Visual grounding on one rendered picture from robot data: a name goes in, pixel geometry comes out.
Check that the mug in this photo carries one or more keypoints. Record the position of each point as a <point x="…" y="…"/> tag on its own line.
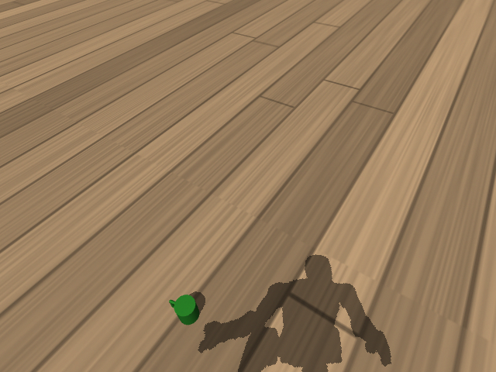
<point x="186" y="309"/>

